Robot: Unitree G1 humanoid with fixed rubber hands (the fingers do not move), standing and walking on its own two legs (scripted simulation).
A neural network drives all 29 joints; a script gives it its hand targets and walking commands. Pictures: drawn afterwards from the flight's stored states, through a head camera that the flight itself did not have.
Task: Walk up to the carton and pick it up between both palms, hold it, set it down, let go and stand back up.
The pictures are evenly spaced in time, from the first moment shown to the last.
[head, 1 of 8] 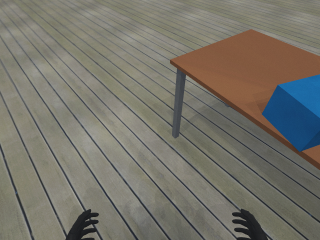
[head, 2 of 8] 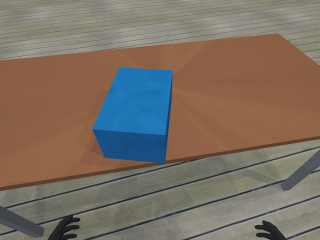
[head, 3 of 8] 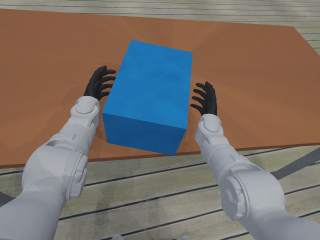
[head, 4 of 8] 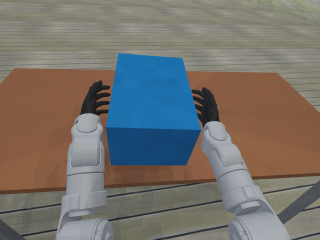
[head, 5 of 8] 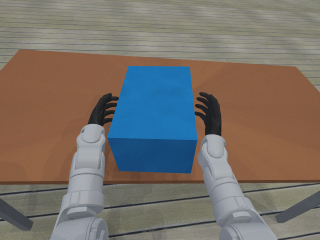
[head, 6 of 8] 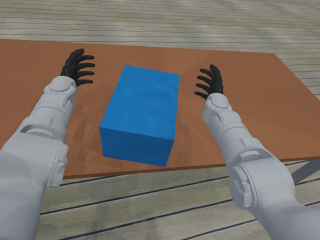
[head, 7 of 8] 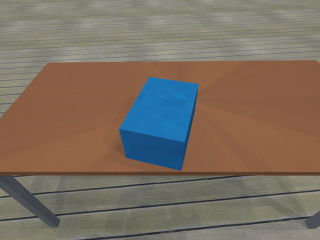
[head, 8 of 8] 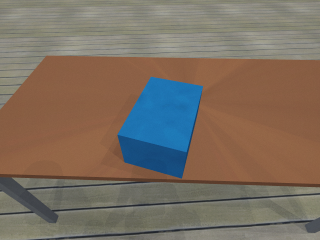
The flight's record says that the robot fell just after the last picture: no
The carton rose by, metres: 0.19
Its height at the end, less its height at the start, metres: +0.00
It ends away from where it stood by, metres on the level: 0.01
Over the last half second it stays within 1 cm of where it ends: yes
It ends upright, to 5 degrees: yes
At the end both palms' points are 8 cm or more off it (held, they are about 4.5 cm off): yes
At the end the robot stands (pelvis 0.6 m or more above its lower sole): yes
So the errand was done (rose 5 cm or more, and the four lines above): yes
